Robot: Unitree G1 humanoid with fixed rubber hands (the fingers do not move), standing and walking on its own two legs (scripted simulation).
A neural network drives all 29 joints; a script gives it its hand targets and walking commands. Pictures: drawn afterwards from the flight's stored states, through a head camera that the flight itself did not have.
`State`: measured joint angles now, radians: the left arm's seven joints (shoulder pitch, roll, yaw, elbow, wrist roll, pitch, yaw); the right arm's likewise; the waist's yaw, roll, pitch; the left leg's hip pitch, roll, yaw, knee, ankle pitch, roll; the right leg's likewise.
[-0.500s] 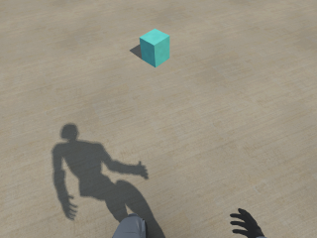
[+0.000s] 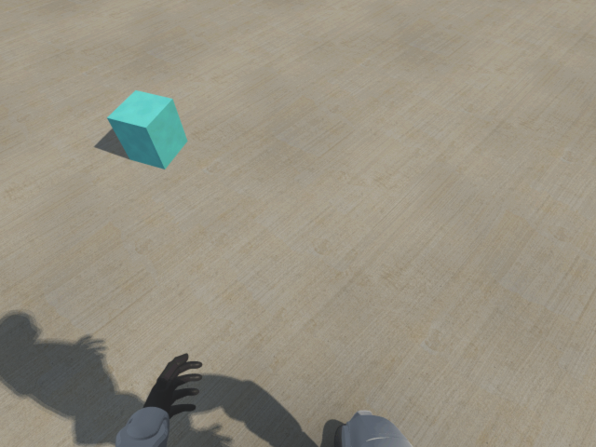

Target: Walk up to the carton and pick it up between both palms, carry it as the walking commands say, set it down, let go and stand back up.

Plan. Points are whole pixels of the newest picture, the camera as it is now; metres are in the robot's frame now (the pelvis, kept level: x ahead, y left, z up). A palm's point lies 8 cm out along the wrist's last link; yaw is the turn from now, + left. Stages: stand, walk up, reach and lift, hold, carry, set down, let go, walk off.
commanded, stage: walk up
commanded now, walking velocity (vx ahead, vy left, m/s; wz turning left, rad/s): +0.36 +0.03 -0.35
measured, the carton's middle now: (150, 130) +1.51 +0.58 -0.65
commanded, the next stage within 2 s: none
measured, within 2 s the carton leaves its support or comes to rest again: neither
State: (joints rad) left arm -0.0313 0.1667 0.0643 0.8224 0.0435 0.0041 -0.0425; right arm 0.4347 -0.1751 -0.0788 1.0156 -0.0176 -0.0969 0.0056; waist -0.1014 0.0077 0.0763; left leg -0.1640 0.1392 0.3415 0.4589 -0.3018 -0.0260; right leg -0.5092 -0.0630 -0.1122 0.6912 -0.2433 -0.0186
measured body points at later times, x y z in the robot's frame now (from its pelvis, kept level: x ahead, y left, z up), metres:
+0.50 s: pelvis +0.20 +0.00 +0.00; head +0.23 -0.01 +0.45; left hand +0.15 +0.24 -0.14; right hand +0.36 -0.24 -0.12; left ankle +0.32 +0.13 -0.71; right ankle +0.09 -0.10 -0.74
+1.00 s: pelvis +0.35 +0.00 -0.01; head +0.38 -0.02 +0.44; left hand +0.56 +0.17 -0.13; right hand +0.24 -0.21 -0.16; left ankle +0.33 +0.13 -0.74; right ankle +0.37 -0.10 -0.74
